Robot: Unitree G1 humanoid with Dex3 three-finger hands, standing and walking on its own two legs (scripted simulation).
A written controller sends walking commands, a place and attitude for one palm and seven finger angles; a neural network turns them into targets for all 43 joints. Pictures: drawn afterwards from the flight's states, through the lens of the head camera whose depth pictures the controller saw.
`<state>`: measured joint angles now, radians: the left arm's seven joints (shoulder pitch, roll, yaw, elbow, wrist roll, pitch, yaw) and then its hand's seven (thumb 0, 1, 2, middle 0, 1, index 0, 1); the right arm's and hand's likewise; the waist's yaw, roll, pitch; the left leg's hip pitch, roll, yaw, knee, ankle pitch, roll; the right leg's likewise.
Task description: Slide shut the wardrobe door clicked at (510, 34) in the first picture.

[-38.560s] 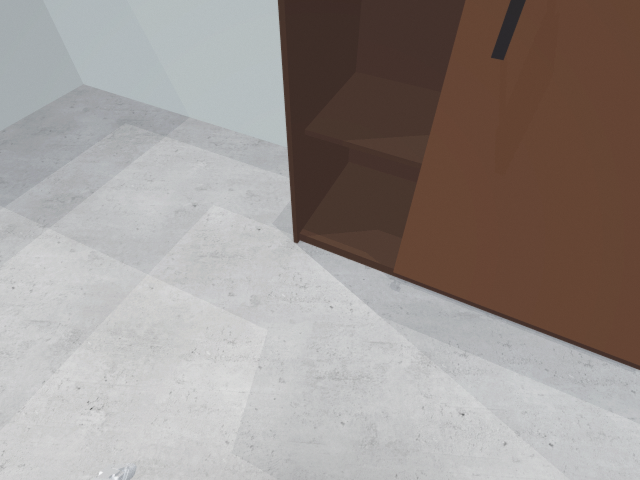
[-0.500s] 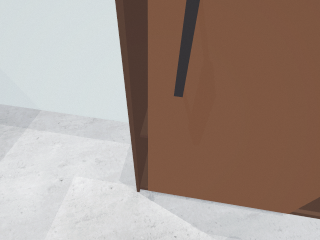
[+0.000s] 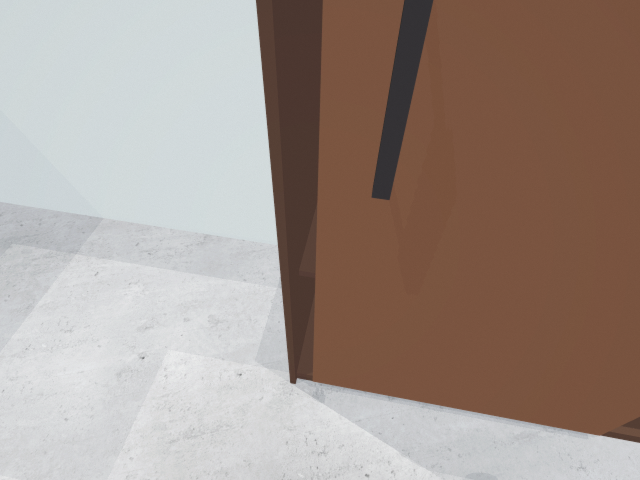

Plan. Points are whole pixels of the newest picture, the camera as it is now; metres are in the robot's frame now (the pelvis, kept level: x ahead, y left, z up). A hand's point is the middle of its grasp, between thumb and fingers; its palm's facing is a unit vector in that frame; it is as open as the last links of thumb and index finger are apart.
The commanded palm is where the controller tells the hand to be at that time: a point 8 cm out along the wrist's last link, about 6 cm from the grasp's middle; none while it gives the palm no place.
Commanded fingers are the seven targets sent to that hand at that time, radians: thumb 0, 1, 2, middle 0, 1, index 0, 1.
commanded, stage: look again from close up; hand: right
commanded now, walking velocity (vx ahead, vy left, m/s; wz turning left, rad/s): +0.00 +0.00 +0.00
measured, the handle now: (399, 92) +0.47 -0.05 +0.26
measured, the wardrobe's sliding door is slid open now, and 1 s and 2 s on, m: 0.05 0.05 0.05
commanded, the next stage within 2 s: raise the hand with hooked fingers in 0.60 s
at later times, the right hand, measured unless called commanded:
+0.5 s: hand out of the picture +0.05 -0.20 -0.17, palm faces +0.00 +0.97 -0.25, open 7.4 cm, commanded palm none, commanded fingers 0.00 -0.90 -0.90 0.20 0.30 0.20 0.30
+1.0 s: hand (516, 437) +0.19 -0.20 +0.02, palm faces +0.11 +0.99 -0.06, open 8.0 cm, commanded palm +0.12 -0.26 +0.00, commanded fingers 0.00 -0.53 -0.74 0.23 0.54 0.23 0.54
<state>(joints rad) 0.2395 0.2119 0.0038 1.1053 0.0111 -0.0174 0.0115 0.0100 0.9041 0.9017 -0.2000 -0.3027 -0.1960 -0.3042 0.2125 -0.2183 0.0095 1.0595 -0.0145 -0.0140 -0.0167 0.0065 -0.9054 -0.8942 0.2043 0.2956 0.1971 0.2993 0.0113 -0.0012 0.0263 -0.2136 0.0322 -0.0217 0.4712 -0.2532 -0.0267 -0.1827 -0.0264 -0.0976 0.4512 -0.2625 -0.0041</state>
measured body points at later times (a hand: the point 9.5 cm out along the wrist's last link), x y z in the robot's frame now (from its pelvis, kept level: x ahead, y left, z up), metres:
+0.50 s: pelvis +0.01 +0.01 +0.00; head +0.02 +0.01 +0.45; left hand +0.06 +0.27 -0.15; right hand +0.05 -0.25 -0.15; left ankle +0.00 +0.14 -0.74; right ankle -0.01 -0.11 -0.74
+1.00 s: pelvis -0.02 +0.02 -0.04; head +0.01 +0.03 +0.41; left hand +0.18 +0.26 -0.11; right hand +0.18 -0.25 +0.02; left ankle +0.00 +0.14 -0.74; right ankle -0.01 -0.11 -0.74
